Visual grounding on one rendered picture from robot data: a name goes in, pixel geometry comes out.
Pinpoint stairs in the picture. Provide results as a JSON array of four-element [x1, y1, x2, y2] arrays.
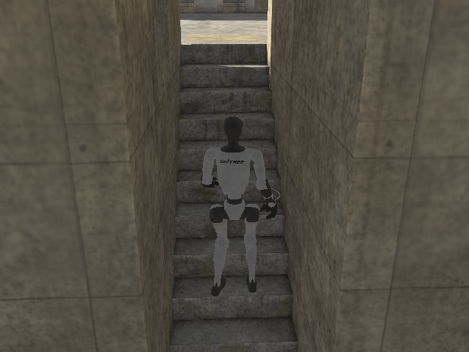
[[170, 44, 298, 352]]

